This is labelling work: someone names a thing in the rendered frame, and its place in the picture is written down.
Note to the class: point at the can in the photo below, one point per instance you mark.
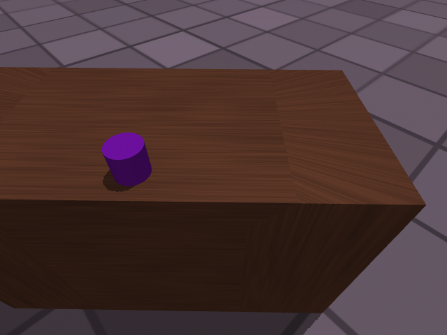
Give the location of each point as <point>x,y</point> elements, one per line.
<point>127,158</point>

